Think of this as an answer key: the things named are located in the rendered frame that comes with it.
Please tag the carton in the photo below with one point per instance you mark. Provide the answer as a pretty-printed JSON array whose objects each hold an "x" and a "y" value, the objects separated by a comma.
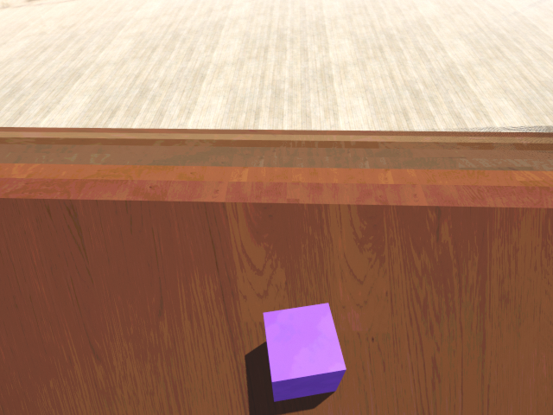
[{"x": 304, "y": 352}]

